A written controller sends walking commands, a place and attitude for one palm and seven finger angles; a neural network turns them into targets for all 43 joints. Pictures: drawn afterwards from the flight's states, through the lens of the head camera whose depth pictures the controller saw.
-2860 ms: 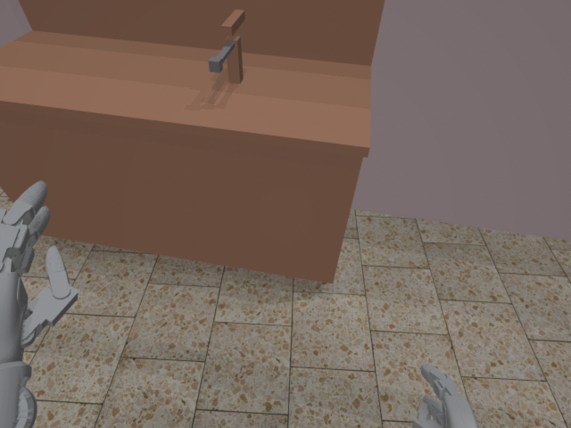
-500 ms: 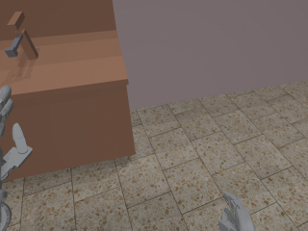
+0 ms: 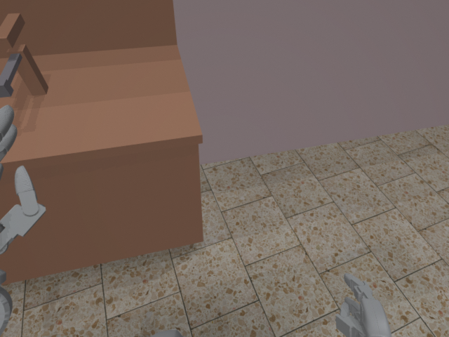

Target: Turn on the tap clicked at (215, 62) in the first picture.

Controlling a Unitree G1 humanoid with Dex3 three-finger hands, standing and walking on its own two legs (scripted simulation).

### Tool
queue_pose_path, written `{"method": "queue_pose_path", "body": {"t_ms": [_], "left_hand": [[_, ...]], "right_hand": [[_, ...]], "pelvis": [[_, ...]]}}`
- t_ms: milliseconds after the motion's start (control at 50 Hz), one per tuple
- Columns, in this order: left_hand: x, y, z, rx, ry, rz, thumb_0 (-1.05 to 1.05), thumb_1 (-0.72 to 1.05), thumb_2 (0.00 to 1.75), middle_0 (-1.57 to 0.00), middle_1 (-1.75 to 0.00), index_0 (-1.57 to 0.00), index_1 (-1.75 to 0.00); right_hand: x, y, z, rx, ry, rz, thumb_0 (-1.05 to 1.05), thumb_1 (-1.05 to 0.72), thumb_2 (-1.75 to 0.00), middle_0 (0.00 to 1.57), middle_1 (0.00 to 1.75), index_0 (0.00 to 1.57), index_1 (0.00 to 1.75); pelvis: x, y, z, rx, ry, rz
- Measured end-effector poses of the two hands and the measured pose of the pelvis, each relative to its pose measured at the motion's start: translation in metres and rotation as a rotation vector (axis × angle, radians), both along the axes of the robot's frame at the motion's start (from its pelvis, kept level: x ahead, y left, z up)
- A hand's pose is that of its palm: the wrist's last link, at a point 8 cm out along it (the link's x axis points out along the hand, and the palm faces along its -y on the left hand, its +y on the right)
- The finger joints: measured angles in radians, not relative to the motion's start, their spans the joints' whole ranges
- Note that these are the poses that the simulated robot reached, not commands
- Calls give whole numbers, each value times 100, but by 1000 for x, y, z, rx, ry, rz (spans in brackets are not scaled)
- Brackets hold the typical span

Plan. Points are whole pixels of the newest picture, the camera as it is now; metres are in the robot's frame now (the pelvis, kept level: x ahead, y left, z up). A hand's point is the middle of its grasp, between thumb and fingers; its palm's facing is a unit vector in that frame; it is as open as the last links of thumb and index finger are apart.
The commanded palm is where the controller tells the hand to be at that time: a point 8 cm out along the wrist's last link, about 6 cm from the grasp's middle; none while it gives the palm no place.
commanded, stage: take the last steps up to it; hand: left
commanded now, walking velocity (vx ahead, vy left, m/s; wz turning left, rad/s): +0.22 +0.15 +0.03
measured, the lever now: (1, 88) +0.55 +0.52 +0.11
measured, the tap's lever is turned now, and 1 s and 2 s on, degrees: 0 0 0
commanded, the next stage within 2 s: come to a stop and stand still in 0.48 s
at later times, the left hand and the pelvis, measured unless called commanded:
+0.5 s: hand (40, 165) +0.29 +0.27 +0.19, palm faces +0.40 -0.81 -0.42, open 7.4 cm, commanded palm +0.23 +0.32 +0.20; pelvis +0.08 +0.04 +0.02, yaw +1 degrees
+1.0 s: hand out of the picture +0.30 +0.33 +0.21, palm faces +0.45 -0.75 -0.48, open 7.4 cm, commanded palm +0.23 +0.35 +0.20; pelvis +0.08 +0.07 +0.02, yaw +1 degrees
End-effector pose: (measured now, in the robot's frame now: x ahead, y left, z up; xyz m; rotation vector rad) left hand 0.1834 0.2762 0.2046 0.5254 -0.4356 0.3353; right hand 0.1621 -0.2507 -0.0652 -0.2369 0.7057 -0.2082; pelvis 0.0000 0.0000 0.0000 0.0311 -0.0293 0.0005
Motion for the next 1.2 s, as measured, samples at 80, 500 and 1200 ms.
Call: {"method": "queue_pose_path", "body": {"t_ms": [80,500,1200], "left_hand": [[20,8,10,1,4,-11,1,88,90,-21,-31,-21,-30],[65,31,1,-39,118,47,1,88,90,-21,-31,-21,-30],[76,72,-7,-107,135,-5,1,89,90,-20,-30,-21,-30]], "right_hand": [[15,30,6,76,-38,5,1,-91,-90,20,30,20,30],[60,38,-5,25,104,46,1,-90,-90,20,30,20,30],[64,75,15,21,9,81,1,-90,-90,21,30,20,30]], "pelvis": [[13,6,7,-15,19,-2],[77,36,19,5,12,26],[78,68,20,-41,5,-15]]}}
